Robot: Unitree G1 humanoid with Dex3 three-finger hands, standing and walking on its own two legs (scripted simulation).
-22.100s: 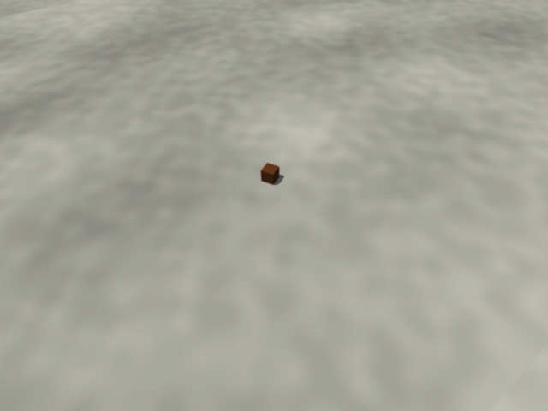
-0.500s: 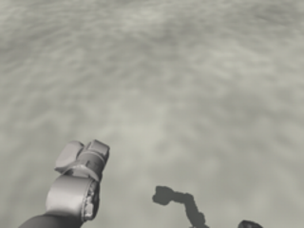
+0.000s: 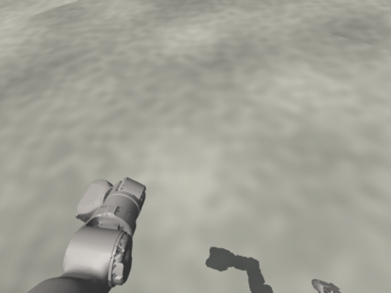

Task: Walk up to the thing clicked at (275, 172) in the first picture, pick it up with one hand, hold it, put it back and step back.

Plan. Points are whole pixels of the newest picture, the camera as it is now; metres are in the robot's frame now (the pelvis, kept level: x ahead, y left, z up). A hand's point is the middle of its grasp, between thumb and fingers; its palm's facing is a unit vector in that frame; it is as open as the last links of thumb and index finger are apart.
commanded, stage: hold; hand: left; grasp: from above
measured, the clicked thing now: (115, 215) +0.33 +0.23 -0.07
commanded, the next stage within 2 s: crouch in 1.20 s
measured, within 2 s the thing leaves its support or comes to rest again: neither
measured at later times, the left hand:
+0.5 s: hand (112, 214) +0.31 +0.21 -0.02, palm faces -0.08 -0.45 -0.89, open 10.3 cm
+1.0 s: hand (108, 212) +0.32 +0.22 -0.01, palm faces -0.09 -0.45 -0.89, open 10.3 cm
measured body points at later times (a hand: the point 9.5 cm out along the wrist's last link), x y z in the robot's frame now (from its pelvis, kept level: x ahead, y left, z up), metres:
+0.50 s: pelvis -0.01 +0.00 +0.01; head +0.01 -0.02 +0.46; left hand +0.32 +0.23 +0.04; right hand +0.14 -0.25 -0.11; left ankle -0.01 +0.15 -0.71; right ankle +0.00 -0.12 -0.71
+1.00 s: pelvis +0.00 +0.00 +0.01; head +0.03 -0.02 +0.46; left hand +0.32 +0.24 +0.04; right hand +0.17 -0.25 -0.10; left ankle -0.01 +0.15 -0.71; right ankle +0.00 -0.12 -0.71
